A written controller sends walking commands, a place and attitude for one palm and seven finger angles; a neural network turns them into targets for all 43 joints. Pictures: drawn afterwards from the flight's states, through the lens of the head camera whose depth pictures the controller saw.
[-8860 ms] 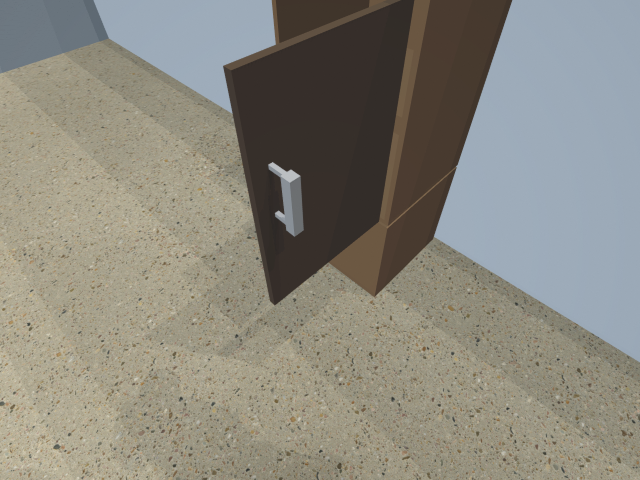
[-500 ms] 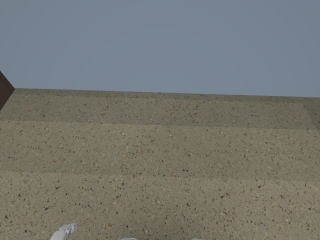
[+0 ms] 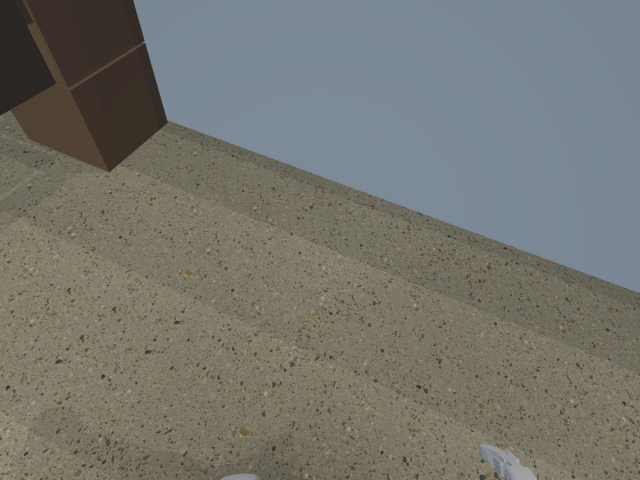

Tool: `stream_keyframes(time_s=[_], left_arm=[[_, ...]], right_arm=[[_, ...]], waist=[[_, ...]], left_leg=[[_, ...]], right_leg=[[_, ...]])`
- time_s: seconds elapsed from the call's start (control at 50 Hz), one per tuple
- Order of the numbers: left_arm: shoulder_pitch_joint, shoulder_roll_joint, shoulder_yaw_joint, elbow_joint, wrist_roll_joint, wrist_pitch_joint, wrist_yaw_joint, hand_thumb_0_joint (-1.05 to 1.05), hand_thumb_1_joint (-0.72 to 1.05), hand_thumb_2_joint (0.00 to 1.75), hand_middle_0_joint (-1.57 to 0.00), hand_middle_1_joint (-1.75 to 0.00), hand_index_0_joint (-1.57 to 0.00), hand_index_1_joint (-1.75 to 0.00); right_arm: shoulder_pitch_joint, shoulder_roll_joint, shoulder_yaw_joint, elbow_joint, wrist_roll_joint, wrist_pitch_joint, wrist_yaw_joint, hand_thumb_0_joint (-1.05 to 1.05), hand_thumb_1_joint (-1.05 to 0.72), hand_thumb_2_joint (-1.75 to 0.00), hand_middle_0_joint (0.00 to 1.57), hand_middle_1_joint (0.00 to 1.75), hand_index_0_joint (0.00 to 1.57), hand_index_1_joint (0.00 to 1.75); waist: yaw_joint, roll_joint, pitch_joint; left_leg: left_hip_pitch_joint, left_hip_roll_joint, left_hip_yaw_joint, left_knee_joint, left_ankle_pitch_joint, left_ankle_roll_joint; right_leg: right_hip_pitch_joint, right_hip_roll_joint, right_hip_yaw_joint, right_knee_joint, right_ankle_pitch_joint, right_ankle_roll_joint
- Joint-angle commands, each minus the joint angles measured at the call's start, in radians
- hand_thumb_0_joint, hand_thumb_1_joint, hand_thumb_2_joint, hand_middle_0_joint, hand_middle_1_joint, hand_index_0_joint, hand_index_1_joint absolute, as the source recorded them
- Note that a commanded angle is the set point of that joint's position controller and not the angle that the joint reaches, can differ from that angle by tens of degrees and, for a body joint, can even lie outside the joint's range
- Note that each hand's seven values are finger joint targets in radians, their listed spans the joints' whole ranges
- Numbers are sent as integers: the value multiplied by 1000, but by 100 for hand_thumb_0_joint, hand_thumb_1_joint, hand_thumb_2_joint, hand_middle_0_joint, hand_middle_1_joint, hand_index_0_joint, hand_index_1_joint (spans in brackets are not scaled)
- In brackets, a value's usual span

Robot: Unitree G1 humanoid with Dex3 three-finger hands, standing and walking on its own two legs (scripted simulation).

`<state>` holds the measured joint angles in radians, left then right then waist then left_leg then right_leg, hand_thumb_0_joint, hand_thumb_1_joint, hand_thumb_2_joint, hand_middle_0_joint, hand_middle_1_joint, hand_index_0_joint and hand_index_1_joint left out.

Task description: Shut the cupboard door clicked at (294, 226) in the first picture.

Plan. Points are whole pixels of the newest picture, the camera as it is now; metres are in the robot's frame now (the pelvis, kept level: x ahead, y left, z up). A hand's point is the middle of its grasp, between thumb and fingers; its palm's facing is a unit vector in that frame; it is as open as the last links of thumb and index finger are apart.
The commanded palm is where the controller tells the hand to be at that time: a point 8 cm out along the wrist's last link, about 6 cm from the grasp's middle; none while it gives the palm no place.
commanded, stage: walk to a spot facing it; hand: left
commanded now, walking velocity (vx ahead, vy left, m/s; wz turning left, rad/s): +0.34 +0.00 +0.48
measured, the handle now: out of the picture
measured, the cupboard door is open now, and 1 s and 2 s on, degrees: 89 89 89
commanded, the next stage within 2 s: turn to face it in 1.84 s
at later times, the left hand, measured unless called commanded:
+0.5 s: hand (231, 370) +0.28 +0.15 -0.14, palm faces +0.16 -0.96 -0.22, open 7.4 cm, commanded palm none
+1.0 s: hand (221, 421) +0.21 +0.16 -0.17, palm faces +0.47 -0.87 -0.14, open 7.4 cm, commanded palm none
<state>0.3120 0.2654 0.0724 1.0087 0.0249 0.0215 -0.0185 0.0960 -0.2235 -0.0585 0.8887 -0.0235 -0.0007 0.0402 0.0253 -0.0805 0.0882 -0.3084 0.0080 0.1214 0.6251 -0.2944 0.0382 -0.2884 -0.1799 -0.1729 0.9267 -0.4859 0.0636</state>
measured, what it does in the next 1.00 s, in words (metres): walks ahead, turning left: right foot, then left foot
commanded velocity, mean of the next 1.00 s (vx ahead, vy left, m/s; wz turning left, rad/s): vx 0.36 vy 0.00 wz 0.31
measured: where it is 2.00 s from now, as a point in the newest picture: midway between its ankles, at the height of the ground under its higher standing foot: (272, 291)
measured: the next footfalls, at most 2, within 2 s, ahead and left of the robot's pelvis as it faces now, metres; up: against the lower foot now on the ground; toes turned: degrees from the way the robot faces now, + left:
right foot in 0.40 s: +0.28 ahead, -0.14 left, +0.00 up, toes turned +3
left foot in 0.92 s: +0.41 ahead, +0.16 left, +0.00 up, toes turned +30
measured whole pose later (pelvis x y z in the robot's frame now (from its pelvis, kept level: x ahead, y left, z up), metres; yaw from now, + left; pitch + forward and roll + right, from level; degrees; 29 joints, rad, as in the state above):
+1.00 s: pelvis +0.36 +0.05 +0.00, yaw +24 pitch -1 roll +0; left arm 0.42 0.17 0.02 1.15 0.02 -0.02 -0.01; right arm 0.05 -0.16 -0.03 0.94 -0.02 -0.06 0.02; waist 0.05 -0.04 0.10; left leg -0.37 0.00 0.13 0.63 -0.25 0.07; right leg -0.26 -0.14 -0.13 1.13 -0.45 0.03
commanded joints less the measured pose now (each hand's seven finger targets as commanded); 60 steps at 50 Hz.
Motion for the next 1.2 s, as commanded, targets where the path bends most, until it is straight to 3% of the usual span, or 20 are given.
stream_keyframes(time_s=[0.0,0.06,0.16,0.28,0.34,0.36,0.38,0.4,0.44,0.48,0.52,0.68,0.8,0.86,0.88,0.9,0.92,0.94,1.02,1.18], left_arm=[[-231,65,21,-176,2,-52,-6,0,90,90,-20,-30,-20,-30],[-146,63,16,-126,5,-37,-21,0,90,90,-20,-30,-20,-30],[-209,51,3,-149,2,-38,-20,0,90,90,-20,-30,-20,-30],[-298,40,-5,-192,-5,-53,-25,0,90,90,-20,-30,-20,-30],[-122,69,14,-136,-2,-70,-19,0,90,90,-20,-30,-20,-30],[34,128,34,-90,3,-85,-12,0,90,90,-20,-30,-20,-30],[178,250,63,-50,11,-89,0,0,90,90,-20,-30,-20,-30],[168,233,53,-58,-3,-84,10,0,90,90,-20,-30,-20,-30],[14,110,28,-88,0,-86,21,0,90,90,-20,-30,-20,-30],[-41,30,1,-90,-5,-100,21,0,90,90,-20,-30,-20,-30],[-30,10,-6,-74,-3,-113,24,0,90,90,-20,-30,-20,-30],[83,7,-16,19,-1,-129,28,0,90,90,-20,-30,-20,-30],[124,57,-18,71,1,-115,27,0,90,90,-20,-30,-20,-30],[81,75,-18,67,-9,-108,21,0,90,90,-20,-30,-20,-30],[91,37,-23,43,-13,-107,11,0,90,90,-20,-30,-20,-30],[76,-10,-34,-3,-18,-108,2,0,90,90,-20,-30,-20,-30],[-16,29,-29,-30,-18,-100,9,0,90,90,-20,-30,-20,-30],[-61,9,-22,-38,-14,-102,13,0,90,90,-20,-30,-20,-30],[34,-42,-17,25,4,-62,-1,0,90,90,-20,-30,-20,-30],[-171,-50,-13,-56,3,-42,-16,0,90,90,-20,-30,-20,-30]], right_arm=[[199,-217,-45,8,-1,-23,-46,0,-90,-90,20,30,20,30],[149,-167,-26,8,3,-48,-48,0,-90,-90,20,30,20,30],[200,-163,-27,42,6,-57,-45,0,-90,-90,20,30,20,30],[228,-163,-32,75,-4,-55,-43,0,-90,-90,20,30,20,30],[207,-147,-29,84,-1,-50,-44,0,-90,-90,20,30,20,30],[208,-111,-25,79,9,-54,-40,0,-90,-90,20,30,20,30],[243,-35,-12,53,20,-59,-39,0,-90,-90,20,30,20,30],[203,-73,-16,34,17,-57,-36,0,-90,-90,20,30,20,30],[118,-69,-23,43,9,-51,-31,0,-90,-90,20,30,20,30],[131,-32,-16,69,-1,-26,-22,0,-90,-90,20,30,20,30],[164,-1,-12,84,-2,-9,-14,0,-90,-90,20,30,20,30],[-29,30,3,23,-4,-4,11,0,-90,-90,20,30,20,30],[-102,5,10,5,-4,-22,13,0,-90,-90,20,30,20,30],[151,-58,-8,81,-15,-35,-6,0,-90,-90,20,30,20,30],[297,-156,-33,110,-22,-40,-20,0,-90,-90,20,30,20,30],[396,-250,-54,130,-15,-44,-37,0,-90,-90,20,30,20,30],[391,-252,-56,136,4,-35,-54,0,-90,-90,20,30,20,30],[322,-226,-52,126,1,-41,-58,0,-90,-90,20,30,20,30],[170,-77,-6,103,4,-72,-62,0,-90,-90,20,30,20,30],[266,-70,-5,137,-1,-82,-60,0,-90,-90,20,30,20,30]], waist=[[-105,236,-48],[-47,228,-40],[-44,168,-27],[-59,208,-18],[23,150,-76],[88,23,-170],[128,-295,-297],[115,-225,-261],[55,-119,-78],[-5,-49,-52],[-30,-45,-77],[2,-12,-23],[10,-43,0],[-122,3,-106],[-180,158,-218],[-195,359,-287],[-190,208,-255],[-153,119,-160],[-31,214,-58],[-38,175,20]], left_leg=[[247,315,-475,-398,-54,145],[203,229,-331,-418,95,108],[208,214,-299,-437,162,141],[163,209,-282,-391,185,131],[46,143,-246,-189,172,78],[-104,72,-195,50,121,38],[-304,-66,-88,396,-283,-17],[-363,-7,-148,580,-312,-8],[-386,88,-173,662,-106,-16],[-315,117,-160,635,9,-39],[-300,118,-139,587,60,-52],[-371,103,-58,225,131,-59],[-222,46,12,39,46,-10],[219,-27,61,-95,78,36],[475,144,-182,-143,42,95],[626,385,-585,-272,139,196],[577,419,-608,-315,195,220],[445,406,-532,-330,201,218],[136,267,-245,-411,186,112],[160,234,-164,-491,200,134]], right_leg=[[-448,0,169,293,87,-3],[-387,24,158,241,225,12],[-379,34,147,61,283,27],[-192,90,91,-246,282,19],[150,131,79,-394,320,-2],[432,36,198,-456,273,-37],[629,-280,562,-578,214,-123],[533,-342,662,-675,149,-180],[289,-271,499,-695,155,-171],[153,-208,286,-716,289,-138],[149,-175,180,-729,365,-133],[302,-161,23,-737,603,-167],[345,-190,-2,-666,725,-164],[168,-123,-104,-309,871,-114],[-55,-43,-116,-40,598,-65],[-314,96,-59,269,-27,-29],[-377,74,93,397,-37,-51],[-406,41,109,439,13,-54],[-264,1,152,291,189,-33],[-305,23,119,-47,358,-26]])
